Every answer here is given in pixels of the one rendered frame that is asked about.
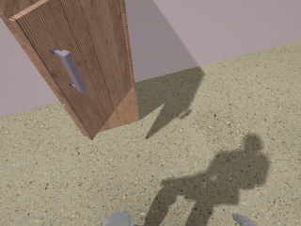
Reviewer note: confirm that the right robot hand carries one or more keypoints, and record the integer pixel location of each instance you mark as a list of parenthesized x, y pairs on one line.
[(242, 220)]

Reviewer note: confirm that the robot left thigh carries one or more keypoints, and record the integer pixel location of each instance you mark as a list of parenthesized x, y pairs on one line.
[(120, 218)]

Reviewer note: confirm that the cupboard door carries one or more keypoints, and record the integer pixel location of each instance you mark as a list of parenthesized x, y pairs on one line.
[(93, 31)]

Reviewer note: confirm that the handle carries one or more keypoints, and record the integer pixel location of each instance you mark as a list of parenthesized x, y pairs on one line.
[(67, 59)]

